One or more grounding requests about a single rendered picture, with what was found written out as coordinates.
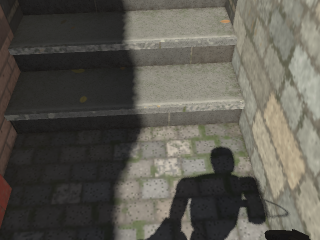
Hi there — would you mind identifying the right robot hand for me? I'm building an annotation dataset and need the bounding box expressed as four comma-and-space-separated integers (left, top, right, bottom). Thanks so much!
264, 229, 311, 240

